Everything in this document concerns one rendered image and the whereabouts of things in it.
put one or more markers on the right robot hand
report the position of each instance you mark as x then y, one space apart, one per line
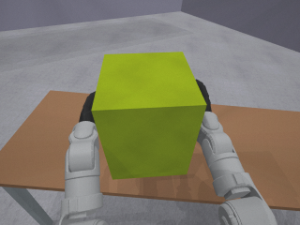
205 95

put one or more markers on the left robot forearm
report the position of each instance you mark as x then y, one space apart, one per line
82 171

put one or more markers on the table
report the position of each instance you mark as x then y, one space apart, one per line
267 142

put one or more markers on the right robot forearm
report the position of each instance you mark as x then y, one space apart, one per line
230 179

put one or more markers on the carton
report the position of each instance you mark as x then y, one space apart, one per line
148 110

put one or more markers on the right robot upper arm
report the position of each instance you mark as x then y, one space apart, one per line
245 211

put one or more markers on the left robot hand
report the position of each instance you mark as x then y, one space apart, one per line
86 113

